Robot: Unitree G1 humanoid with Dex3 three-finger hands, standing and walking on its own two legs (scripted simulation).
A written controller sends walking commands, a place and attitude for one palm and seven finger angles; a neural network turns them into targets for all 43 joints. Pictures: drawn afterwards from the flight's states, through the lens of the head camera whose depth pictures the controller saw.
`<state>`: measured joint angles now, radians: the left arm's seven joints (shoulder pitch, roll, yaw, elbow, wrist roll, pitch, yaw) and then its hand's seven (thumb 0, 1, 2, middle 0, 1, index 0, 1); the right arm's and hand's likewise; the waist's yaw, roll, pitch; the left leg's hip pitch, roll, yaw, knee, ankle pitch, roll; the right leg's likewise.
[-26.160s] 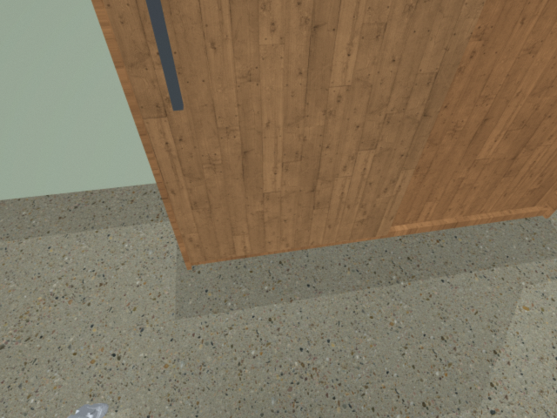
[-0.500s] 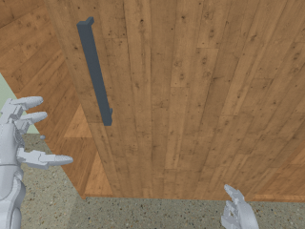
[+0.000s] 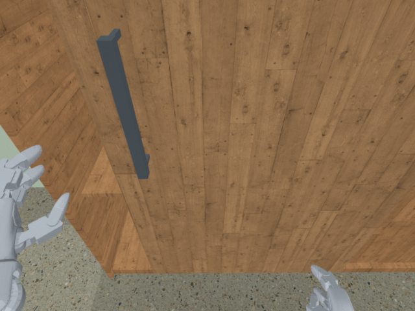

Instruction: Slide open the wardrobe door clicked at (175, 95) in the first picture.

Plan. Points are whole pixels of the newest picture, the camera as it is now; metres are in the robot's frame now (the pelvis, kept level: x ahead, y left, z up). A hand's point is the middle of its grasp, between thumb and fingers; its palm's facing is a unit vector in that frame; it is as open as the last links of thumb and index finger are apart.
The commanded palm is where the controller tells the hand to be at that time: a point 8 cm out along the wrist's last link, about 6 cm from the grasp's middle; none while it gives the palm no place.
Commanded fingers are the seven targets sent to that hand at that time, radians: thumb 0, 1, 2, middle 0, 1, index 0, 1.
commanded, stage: draw the hand back to the body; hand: left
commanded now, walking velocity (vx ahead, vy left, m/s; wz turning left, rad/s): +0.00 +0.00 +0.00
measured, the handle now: (131, 115) +0.43 +0.22 +0.18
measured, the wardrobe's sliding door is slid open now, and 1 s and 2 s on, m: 0.20 0.20 0.20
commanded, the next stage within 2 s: step back with the hand held close in 0.42 s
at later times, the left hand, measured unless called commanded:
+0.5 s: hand (47, 221) +0.18 +0.26 +0.16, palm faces +0.48 -0.80 -0.35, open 7.5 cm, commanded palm +0.13 +0.30 +0.17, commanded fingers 0.00 0.90 0.90 -0.20 -0.30 -0.20 -0.30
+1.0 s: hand (25, 239) +0.15 +0.28 +0.16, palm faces +0.41 -0.79 -0.47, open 7.4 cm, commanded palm +0.09 +0.31 +0.17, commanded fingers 0.00 0.90 0.90 -0.20 -0.30 -0.20 -0.30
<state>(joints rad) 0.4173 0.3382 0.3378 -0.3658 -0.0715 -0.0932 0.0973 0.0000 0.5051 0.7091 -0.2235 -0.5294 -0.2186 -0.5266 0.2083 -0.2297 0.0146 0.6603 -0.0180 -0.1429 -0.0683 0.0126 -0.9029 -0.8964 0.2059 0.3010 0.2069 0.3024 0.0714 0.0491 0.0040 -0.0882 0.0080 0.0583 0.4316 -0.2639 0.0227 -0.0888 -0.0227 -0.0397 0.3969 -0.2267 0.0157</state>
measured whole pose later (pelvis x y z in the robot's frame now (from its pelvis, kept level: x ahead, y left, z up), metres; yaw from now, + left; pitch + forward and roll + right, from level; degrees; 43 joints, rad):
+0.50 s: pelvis +0.00 +0.00 +0.00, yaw +1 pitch -5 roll -1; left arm 0.43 0.33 0.34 -0.38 -0.07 -0.07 0.10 0.01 0.88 0.89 -0.21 -0.31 -0.21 -0.30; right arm 0.20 -0.22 0.03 0.66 -0.02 -0.13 -0.07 0.01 -0.90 -0.90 0.21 0.30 0.21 0.30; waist 0.08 0.05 0.01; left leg -0.08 0.01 0.05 0.43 -0.26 0.02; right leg -0.07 -0.02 -0.05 0.39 -0.22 0.01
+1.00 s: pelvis -0.05 +0.02 -0.01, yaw -2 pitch -1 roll -1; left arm 0.52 0.42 0.42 -0.45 -0.03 -0.21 0.13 0.01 0.88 0.89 -0.22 -0.31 -0.21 -0.30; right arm 0.21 -0.24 -0.01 0.54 0.00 -0.04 -0.08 0.01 -0.90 -0.90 0.21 0.30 0.21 0.30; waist 0.01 0.00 0.01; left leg -0.29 0.00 0.09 0.53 -0.22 0.06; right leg -0.29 -0.03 0.00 0.47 -0.16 0.04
